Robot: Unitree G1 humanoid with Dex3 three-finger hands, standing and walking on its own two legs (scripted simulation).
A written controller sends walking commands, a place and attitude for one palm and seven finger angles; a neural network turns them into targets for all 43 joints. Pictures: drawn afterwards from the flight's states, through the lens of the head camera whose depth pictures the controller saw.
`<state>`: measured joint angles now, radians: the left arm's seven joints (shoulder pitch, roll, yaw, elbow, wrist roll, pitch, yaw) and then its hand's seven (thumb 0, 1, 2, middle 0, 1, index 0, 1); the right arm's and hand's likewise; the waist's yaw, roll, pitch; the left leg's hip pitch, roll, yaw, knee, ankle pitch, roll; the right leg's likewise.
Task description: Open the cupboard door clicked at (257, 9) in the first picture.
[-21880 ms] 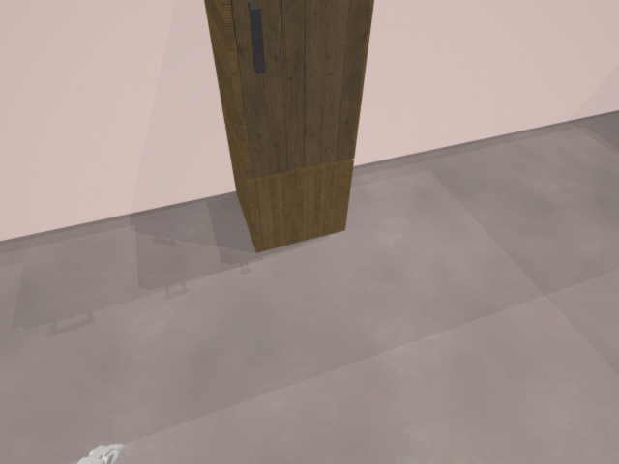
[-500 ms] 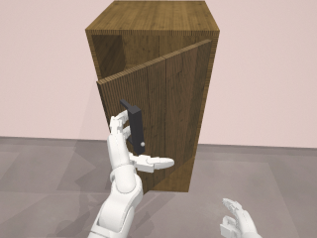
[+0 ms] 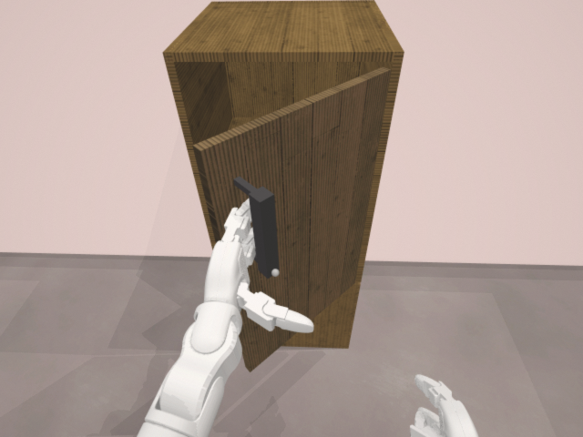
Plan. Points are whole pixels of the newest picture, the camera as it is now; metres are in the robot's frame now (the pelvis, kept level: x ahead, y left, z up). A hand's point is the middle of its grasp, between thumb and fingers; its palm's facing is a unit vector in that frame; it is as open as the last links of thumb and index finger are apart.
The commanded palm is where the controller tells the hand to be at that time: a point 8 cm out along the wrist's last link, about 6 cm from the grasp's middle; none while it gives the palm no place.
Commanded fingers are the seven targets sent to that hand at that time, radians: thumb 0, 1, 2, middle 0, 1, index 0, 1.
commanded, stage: slide the hand sideways off the handle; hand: left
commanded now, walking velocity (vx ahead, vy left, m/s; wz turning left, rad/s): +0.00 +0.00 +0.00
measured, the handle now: (255, 228) +0.37 +0.08 +0.13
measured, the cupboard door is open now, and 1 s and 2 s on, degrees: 45 45 45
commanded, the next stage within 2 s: draw the hand back to the body in 0.84 s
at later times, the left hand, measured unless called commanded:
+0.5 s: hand (242, 298) +0.25 +0.08 +0.12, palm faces +0.02 -1.00 -0.02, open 16.3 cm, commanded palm +0.22 +0.13 +0.12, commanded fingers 0.00 -0.50 0.30 -0.15 -0.30 -0.15 -0.30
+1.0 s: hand (204, 331) +0.21 +0.12 +0.12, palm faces +0.01 -1.00 -0.03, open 16.3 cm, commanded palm +0.18 +0.18 +0.13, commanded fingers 0.00 -0.50 0.30 -0.15 -0.30 -0.15 -0.30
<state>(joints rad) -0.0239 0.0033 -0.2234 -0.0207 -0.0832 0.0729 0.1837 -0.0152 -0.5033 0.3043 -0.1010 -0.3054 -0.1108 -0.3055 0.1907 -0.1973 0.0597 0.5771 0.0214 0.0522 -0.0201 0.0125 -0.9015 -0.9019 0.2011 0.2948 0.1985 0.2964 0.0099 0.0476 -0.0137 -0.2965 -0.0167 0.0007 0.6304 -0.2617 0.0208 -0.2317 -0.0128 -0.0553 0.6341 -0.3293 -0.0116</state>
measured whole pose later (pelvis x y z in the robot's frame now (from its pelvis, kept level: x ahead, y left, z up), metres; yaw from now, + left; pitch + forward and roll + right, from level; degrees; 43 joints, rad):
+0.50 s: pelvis +0.04 -0.02 +0.00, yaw -1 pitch -2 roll +0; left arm 0.42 0.11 -0.12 -0.40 -0.11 0.03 0.05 -0.02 -0.50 0.30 -0.14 -0.30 -0.15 -0.30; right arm 0.20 -0.21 0.05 0.48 0.01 0.02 -0.01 0.01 -0.90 -0.90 0.20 0.29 0.20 0.30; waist 0.03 0.05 -0.03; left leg -0.26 0.02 0.00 0.61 -0.31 -0.01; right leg -0.20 0.03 -0.05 0.60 -0.37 -0.04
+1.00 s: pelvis +0.04 -0.03 -0.01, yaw +1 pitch +1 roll -1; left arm 0.61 0.18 0.05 -0.47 -0.25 -0.09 -0.16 -0.02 -0.50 0.30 -0.15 -0.30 -0.15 -0.30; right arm 0.26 -0.24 0.03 0.50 0.03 -0.13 -0.05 0.01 -0.90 -0.90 0.20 0.29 0.20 0.30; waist 0.03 0.06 -0.08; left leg -0.38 0.02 -0.03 0.73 -0.36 -0.02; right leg -0.30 0.02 -0.08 0.70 -0.42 -0.04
